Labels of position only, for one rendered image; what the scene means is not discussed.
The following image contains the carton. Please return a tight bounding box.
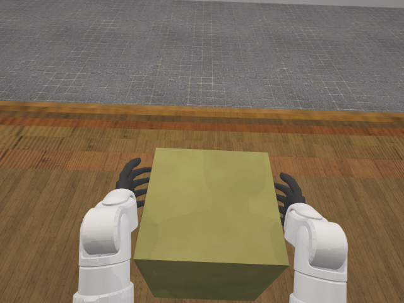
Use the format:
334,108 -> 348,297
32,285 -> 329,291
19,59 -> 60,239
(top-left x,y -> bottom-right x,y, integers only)
133,148 -> 289,301

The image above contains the left robot forearm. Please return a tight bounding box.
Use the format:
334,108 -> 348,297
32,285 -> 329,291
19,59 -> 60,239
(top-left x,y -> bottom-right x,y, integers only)
73,189 -> 138,303

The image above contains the left robot hand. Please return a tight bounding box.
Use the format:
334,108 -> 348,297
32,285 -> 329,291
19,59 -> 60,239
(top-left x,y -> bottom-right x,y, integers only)
115,157 -> 152,208

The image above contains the right robot forearm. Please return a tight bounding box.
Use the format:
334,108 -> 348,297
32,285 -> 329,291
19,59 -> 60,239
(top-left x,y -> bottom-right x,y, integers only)
284,203 -> 348,303

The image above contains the right robot hand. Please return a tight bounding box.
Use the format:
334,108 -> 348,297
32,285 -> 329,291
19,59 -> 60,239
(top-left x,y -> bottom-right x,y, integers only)
274,172 -> 306,226

